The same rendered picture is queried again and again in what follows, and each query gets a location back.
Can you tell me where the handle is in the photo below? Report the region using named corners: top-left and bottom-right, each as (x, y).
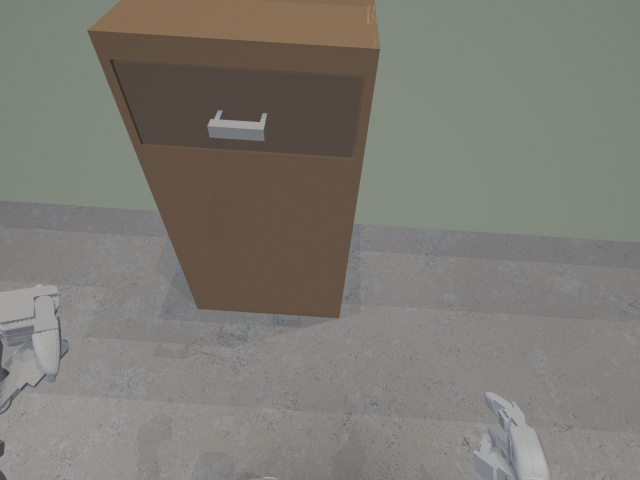
top-left (207, 110), bottom-right (268, 141)

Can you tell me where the drawer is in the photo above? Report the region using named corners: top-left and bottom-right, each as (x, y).
top-left (113, 60), bottom-right (362, 157)

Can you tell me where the cabinet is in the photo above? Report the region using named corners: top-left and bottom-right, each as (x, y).
top-left (87, 0), bottom-right (380, 318)

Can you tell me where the robot left hand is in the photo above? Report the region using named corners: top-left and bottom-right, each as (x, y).
top-left (0, 284), bottom-right (69, 415)

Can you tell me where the robot right hand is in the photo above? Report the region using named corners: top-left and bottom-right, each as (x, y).
top-left (473, 392), bottom-right (553, 480)

